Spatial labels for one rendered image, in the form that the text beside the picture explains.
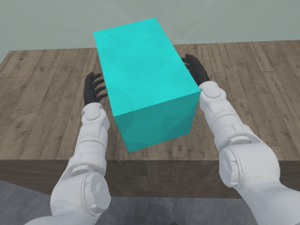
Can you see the robot right hand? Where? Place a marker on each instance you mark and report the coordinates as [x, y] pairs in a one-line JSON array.
[[197, 71]]

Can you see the right robot upper arm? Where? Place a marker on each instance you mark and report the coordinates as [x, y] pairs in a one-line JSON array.
[[252, 169]]

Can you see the robot left hand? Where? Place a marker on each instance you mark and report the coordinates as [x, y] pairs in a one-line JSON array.
[[89, 93]]

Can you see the robot left forearm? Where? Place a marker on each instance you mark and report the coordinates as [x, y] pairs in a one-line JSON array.
[[91, 146]]

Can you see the carton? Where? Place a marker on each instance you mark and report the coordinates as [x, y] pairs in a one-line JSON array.
[[152, 94]]

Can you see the robot right forearm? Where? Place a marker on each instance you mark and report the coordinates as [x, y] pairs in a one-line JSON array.
[[224, 122]]

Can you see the pedestal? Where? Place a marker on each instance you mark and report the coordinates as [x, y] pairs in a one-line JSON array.
[[41, 110]]

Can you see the left robot upper arm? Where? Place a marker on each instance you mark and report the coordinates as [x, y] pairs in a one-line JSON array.
[[77, 200]]

